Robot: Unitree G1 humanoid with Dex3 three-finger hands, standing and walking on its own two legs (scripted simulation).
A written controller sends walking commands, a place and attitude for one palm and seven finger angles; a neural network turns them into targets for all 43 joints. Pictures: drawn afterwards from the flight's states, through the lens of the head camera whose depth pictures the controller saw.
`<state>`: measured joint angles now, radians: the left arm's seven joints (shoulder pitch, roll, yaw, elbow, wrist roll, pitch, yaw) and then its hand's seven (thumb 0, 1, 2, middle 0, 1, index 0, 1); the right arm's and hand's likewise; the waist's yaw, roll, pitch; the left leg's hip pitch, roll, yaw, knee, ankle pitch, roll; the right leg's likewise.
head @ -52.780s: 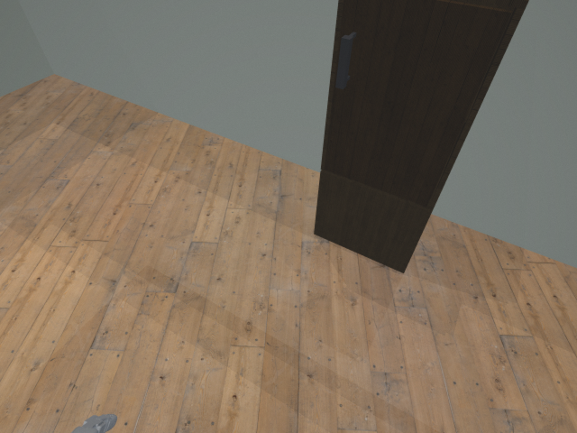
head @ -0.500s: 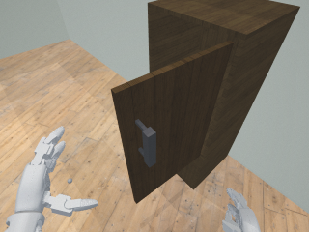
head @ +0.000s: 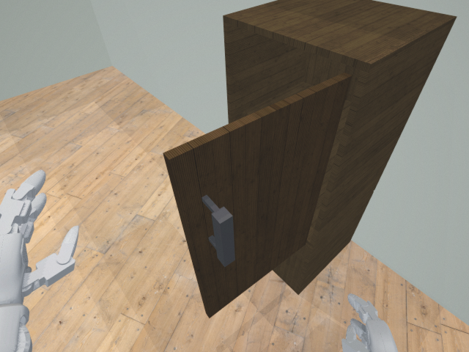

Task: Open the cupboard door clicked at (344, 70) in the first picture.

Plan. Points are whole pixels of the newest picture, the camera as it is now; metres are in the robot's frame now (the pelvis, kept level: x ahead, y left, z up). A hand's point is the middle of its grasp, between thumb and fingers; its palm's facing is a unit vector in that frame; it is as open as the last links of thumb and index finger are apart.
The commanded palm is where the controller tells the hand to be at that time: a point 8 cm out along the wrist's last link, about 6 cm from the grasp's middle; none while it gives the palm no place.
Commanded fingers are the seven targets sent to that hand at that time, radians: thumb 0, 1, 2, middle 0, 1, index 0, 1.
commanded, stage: draw the hand back to the body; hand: left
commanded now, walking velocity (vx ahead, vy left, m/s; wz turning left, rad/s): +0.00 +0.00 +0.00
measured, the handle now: (217, 230) +0.30 +0.08 +0.06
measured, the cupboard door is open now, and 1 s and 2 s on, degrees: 86 86 86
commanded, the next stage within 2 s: step back with the hand held close in 0.40 s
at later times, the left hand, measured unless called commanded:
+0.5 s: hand (60, 259) +0.18 +0.25 +0.15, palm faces +0.47 -0.79 -0.39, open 7.4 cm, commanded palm +0.13 +0.29 +0.17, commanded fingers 0.00 0.90 0.90 -0.20 -0.30 -0.20 -0.30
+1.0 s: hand (23, 288) +0.14 +0.28 +0.15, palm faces +0.37 -0.76 -0.53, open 7.4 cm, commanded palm +0.08 +0.31 +0.17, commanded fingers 0.00 0.90 0.90 -0.20 -0.30 -0.20 -0.30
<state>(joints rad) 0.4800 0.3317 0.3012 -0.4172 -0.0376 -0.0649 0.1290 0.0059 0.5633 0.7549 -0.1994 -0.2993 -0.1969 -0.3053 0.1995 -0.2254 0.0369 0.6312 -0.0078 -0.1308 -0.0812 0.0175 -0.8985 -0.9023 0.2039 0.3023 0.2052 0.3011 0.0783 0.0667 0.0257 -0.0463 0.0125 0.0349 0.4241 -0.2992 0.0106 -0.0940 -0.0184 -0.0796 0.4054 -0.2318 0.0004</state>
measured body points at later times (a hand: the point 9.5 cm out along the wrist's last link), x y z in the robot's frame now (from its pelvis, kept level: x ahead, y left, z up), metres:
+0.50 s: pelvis -0.01 -0.01 +0.00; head -0.03 -0.03 +0.45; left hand +0.14 +0.29 +0.18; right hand +0.18 -0.23 -0.08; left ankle -0.04 +0.11 -0.74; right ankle +0.00 -0.12 -0.74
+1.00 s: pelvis -0.07 +0.02 -0.01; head -0.04 +0.03 +0.44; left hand +0.11 +0.32 +0.18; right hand +0.10 -0.23 -0.09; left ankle -0.04 +0.11 -0.74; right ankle +0.00 -0.12 -0.74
